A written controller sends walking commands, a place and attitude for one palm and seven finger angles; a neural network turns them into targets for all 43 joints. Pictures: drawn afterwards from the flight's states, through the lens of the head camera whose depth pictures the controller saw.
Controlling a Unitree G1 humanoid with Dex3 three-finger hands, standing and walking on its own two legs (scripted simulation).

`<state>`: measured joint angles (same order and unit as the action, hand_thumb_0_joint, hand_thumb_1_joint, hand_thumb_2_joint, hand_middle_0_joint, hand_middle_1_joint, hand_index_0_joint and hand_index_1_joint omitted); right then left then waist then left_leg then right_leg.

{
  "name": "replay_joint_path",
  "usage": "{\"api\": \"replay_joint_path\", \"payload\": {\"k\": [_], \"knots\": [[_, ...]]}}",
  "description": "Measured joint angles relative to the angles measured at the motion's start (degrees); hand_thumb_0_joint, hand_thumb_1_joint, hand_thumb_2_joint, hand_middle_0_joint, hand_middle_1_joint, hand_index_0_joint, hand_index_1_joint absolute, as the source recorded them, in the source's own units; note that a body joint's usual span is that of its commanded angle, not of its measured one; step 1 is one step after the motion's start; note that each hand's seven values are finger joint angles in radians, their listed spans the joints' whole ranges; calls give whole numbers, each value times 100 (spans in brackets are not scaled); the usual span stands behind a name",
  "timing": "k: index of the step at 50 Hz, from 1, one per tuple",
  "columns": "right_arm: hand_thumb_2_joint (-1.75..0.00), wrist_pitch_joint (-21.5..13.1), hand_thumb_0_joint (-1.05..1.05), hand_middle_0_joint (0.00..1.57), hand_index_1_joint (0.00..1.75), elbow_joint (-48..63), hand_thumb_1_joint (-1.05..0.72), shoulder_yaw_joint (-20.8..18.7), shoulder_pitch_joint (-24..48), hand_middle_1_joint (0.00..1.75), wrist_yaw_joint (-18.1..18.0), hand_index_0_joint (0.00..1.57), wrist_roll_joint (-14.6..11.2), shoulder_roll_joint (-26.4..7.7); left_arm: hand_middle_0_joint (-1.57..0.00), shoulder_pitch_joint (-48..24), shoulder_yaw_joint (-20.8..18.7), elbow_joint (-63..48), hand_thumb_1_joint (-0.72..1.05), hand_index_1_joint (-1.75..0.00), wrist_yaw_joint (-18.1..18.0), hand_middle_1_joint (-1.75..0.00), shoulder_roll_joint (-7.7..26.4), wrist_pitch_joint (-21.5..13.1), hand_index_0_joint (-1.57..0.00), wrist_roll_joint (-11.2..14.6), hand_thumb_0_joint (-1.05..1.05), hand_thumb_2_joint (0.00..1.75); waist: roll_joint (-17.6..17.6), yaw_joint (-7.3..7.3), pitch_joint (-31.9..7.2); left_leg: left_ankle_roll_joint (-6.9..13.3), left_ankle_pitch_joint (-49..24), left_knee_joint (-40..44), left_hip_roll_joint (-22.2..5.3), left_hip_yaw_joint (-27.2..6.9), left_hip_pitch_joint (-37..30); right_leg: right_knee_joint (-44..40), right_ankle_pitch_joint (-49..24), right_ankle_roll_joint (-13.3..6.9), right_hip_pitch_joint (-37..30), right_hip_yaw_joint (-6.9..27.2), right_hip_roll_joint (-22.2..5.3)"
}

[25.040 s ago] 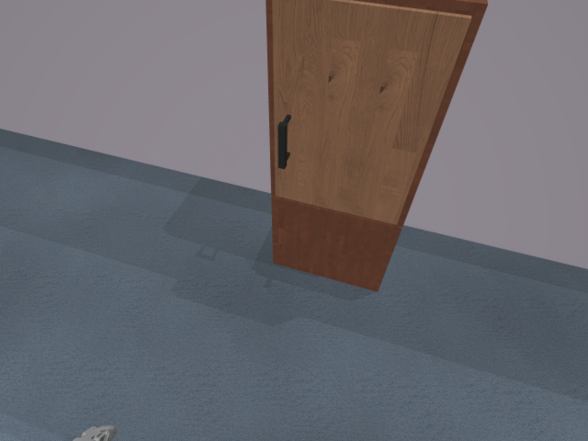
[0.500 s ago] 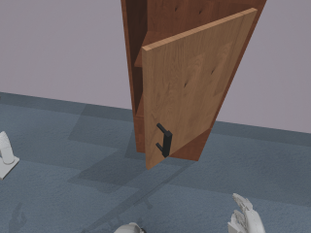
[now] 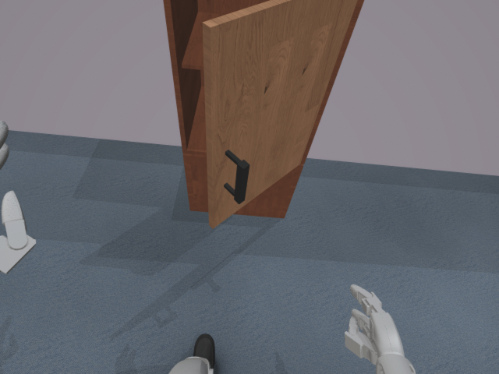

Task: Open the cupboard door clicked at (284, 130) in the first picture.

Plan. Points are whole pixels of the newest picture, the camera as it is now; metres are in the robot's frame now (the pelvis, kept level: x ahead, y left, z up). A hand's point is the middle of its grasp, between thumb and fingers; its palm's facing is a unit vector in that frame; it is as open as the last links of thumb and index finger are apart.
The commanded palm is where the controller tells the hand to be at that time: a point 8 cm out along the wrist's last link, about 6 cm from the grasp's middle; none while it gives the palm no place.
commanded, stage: stop stepping back and stand still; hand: left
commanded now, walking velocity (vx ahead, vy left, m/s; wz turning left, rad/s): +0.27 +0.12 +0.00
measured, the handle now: (235, 177) +0.53 +0.08 -0.09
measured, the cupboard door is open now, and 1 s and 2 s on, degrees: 46 46 46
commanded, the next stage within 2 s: let the arm hang, fingers relaxed in 0.68 s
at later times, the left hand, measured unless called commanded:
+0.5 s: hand (1, 327) +0.13 +0.25 +0.17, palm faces +0.34 -0.81 -0.47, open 7.4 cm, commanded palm +0.07 +0.29 +0.19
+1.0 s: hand out of the picture +0.08 +0.22 -0.13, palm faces +0.03 -0.95 -0.30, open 7.4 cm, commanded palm none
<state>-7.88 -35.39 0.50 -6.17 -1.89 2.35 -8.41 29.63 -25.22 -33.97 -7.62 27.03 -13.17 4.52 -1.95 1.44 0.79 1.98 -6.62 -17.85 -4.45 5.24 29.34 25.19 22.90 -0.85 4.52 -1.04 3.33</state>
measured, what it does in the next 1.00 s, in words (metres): steps on the spot: right foot, then left foot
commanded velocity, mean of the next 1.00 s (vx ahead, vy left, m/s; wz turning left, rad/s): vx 0.07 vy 0.02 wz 0.00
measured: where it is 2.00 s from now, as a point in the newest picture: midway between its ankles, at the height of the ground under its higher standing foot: outside the picture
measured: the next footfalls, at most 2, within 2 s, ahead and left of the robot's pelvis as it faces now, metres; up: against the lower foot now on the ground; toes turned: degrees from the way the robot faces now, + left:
right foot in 0.02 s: -0.10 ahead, -0.11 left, +0.00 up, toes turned +1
left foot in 0.18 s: +0.10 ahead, +0.09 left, +0.00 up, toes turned -1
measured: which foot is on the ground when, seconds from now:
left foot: down 0.00-0.06, up 0.08-0.16, down 0.18-1.00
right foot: up 0.00-0.00, down 0.02-1.00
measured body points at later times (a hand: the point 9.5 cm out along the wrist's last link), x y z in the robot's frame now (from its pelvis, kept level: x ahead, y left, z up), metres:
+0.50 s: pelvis -0.07 -0.01 +0.00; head -0.07 +0.01 +0.45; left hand +0.11 +0.29 +0.19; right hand +0.07 -0.25 -0.07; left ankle +0.06 +0.09 -0.73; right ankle -0.14 -0.12 -0.73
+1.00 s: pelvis -0.07 +0.00 -0.02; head -0.09 +0.00 +0.43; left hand +0.07 +0.27 -0.11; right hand +0.05 -0.27 -0.13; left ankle +0.06 +0.09 -0.73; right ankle -0.14 -0.11 -0.73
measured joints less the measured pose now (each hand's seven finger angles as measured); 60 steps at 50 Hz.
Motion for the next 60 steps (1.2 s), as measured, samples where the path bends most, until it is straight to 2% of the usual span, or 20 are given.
{"api": "replay_joint_path", "payload": {"k": [2, 4, 7, 9, 10, 14, 17, 23, 25, 28, 33, 36, 39, 41, 44, 48, 50, 52, 56, 60], "knots": [[-90, 93, 1, 20, 30, 40, -90, 6, 143, 30, 17, 20, -38, -68, -21, -33, -55, 19, 89, -30, 81, -30, 120, -74, -21, 14, 1, 90, 121, -70, 194, -55, 76, -238, -108, -5, 172, -268, 33, -50, -85, -22, 77], [-90, 211, 1, 20, 30, -17, -90, -2, 56, 30, 8, 20, -118, -127, -21, 126, -9, 13, 89, -30, 121, -30, 182, -69, -21, 27, 1, 90, 234, -190, 259, -159, 785, -684, -81, -241, 278, -135, 17, -77, -94, -78, 153], [-90, 365, 1, 20, 30, -90, -90, 38, -426, 30, -40, 20, -193, -194, -21, 800, -116, -60, 89, -30, 99, -30, 253, 10, -21, 15, 1, 90, 73, -171, -98, -193, 1499, -1712, 174, -399, 117, 91, 77, -89, -84, 119, 36], [-90, 364, 1, 20, 30, -139, -90, 3, -812, 30, -117, 20, -221, -340, -21, 989, -87, 84, 89, -30, 53, -30, 151, 74, -22, -22, 1, 90, 132, -161, -419, -177, 1610, -1801, 282, -420, -327, 131, 135, -65, -140, 203, 28], [-90, 334, 1, 20, 30, -203, -90, -42, -969, 30, -164, 20, -233, -414, -22, 894, -36, 239, 89, -30, 27, -30, 87, 96, -22, -52, 1, 90, 170, -196, -536, -79, 1842, -1683, 345, -474, -493, 149, 169, -45, -171, 172, 18], [-90, 308, 1, 20, 30, -502, -91, -129, -1168, 30, -281, 20, -250, -591, -21, 79, 114, 1050, 89, -30, -73, -30, -291, 186, -21, -146, 1, 90, 99, -221, -496, 8, 1642, -1547, 516, -475, -728, 236, 209, 33, -340, 116, -144], [-90, 228, 1, 20, 30, -485, -91, -140, -1120, 30, -305, 20, -241, -597, -21, -150, 179, 1219, 89, -30, -99, -30, -497, 266, -21, -164, 1, 90, 90, -328, -398, 30, 1509, -1406, 541, -457, -785, 286, 161, 57, -302, 120, -176], [-90, 21, 1, 20, 30, -132, -91, -58, -968, 30, -278, 20, -188, -272, -21, 319, 192, 630, 89, -30, -15, -30, -273, 150, -21, -173, 2, 90, 65, -515, -225, -57, 1123, -829, 541, -548, -709, 82, -143, -14, -54, 29, -153], [-90, 18, 1, 20, 30, -75, -91, -32, -931, 30, -248, 20, -178, -200, -21, 550, 143, 485, 89, -30, 7, -30, -150, 91, -21, -147, 2, 90, 134, -479, -197, -109, 1209, -852, 509, -605, -624, -10, -239, -34, -23, -18, -108], [-90, 52, 1, 20, 30, -137, -91, -5, -890, 30, -228, 20, -166, -207, -21, 753, 118, 422, 89, -30, -9, -30, -121, 63, -21, -126, 1, 90, 293, -284, -191, -158, 1422, -1141, 430, -668, -520, -26, -279, -37, -47, -11, -5], [-90, 77, 1, 20, 30, -410, -90, -16, -841, 30, -317, 20, -194, -301, -21, 232, 302, 899, 89, -30, -49, -30, -444, 165, -21, -170, 1, 90, 466, -28, -169, -26, 1224, -1395, 440, -708, -674, 170, -95, 32, -265, -8, 22], [-90, 59, 1, 20, 30, -422, -90, 39, -723, 30, -375, 20, -184, -232, -21, -219, 322, 1230, 89, -30, -67, -30, -614, 296, -21, -207, 1, 90, 327, -4, -139, -5, 1162, -1107, 561, -638, -810, 283, 10, 40, -205, 68, -89], [-90, -20, 1, 20, 30, -229, -91, 93, -597, 30, -358, 20, -167, -112, -21, -379, 306, 1193, 89, -30, -72, -30, -607, 381, -21, -220, 2, 90, 193, -118, -56, -53, 1044, -650, 666, -647, -845, 236, 25, -41, -62, 163, -109], [-90, -161, 1, 20, 30, -417, -90, 58, -443, 30, -128, 20, -174, -277, -20, -706, 642, 1881, 90, -30, 177, -30, -480, 277, -20, -441, 1, 90, 397, -67, -100, -16, 911, -769, 598, -696, -563, 223, -297, -36, 128, 62, -54], [-90, 230, 1, 20, 30, -1003, -90, -1, -170, 30, 122, 20, -165, -610, -20, -1361, 1495, 3821, 90, -30, 575, -30, -481, 823, -20, -611, 0, 90, 749, -11, -192, -7, 1102, -1458, 506, -784, -227, 650, 9, -45, 294, -24, 76], [-90, 698, 1, 20, 30, -1451, -90, -74, -238, 30, 218, 20, -77, -727, -20, -1657, 2127, 6232, 90, -30, 711, -29, -875, 1497, -20, -657, 0, 90, 569, -234, -148, 23, 1469, -2094, 590, -757, -217, 1218, 485, -47, 225, -41, 5], [-90, 809, 1, 20, 30, -1588, -91, -82, -382, 30, 207, 20, -33, -716, -20, -1624, 2310, 7181, 91, -30, 708, -29, -1111, 1678, -20, -634, 1, 90, 331, -347, -52, 37, 1564, -2140, 648, -705, -316, 1313, 585, -6, 149, -12, -70], [-90, 877, 1, 20, 30, -1753, -91, -74, -535, 30, 185, 20, -7, -700, -20, -1521, 2467, 7953, 91, -30, 737, -29, -1344, 1748, -20, -591, 1, 90, 118, -373, 30, 44, 1564, -1951, 681, -643, -415, 1225, 527, -28, 125, 43, -127], [-90, 966, 1, 20, 30, -2152, -91, -115, -821, 30, 136, 20, -29, -633, -20, -1164, 2559, 8945, 92, -30, 796, -29, -1657, 1681, -20, -577, 1, 90, -127, -249, 243, 0, 1196, -1243, 680, -608, -611, 753, 268, -65, 76, 93, -153], [-90, 997, 1, 20, 30, -2567, -91, -181, -1030, 30, 66, 20, -100, -545, -20, -633, 2528, 9578, 93, -30, 781, -29, -1719, 1528, -20, -559, 1, 90, -93, -133, 386, -75, 990, -852, 616, -713, -782, 172, -16, -133, -181, 29, -67]]}}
